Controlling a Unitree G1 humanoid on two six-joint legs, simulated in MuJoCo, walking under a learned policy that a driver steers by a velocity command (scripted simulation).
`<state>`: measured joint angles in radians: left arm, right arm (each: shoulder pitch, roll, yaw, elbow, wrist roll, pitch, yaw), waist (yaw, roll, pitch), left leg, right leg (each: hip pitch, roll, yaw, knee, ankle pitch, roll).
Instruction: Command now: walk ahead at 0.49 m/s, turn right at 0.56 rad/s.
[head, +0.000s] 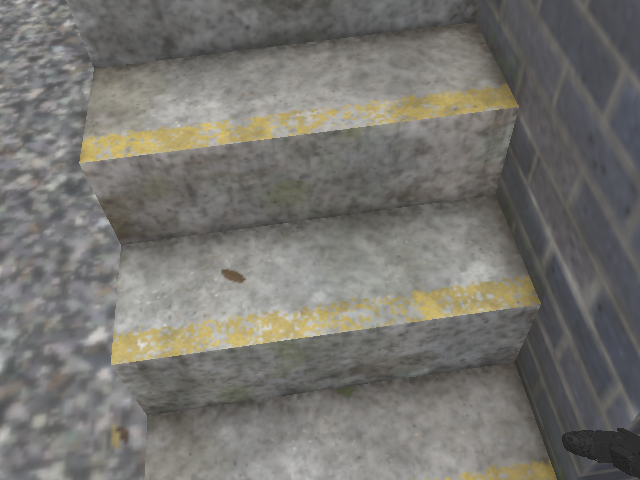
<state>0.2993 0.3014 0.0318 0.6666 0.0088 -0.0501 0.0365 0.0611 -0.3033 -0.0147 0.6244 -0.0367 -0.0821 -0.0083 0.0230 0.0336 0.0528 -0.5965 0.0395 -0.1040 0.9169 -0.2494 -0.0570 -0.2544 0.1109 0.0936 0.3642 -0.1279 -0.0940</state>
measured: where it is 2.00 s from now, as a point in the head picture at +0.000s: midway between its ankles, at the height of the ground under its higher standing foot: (87, 475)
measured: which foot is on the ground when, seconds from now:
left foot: up 0.00-0.20, down 0.22-0.72, up 0.74-1.00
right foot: down 0.00-0.22, up 0.24-0.68, down 0.70-1.00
